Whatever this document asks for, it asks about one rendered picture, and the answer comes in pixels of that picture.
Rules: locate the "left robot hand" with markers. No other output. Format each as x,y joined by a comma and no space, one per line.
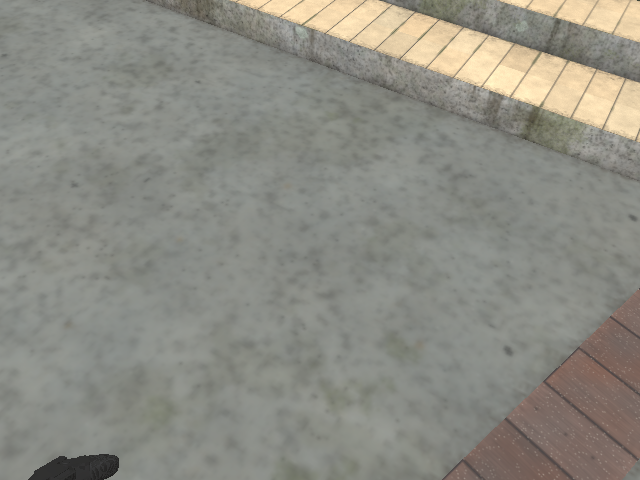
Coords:
92,467

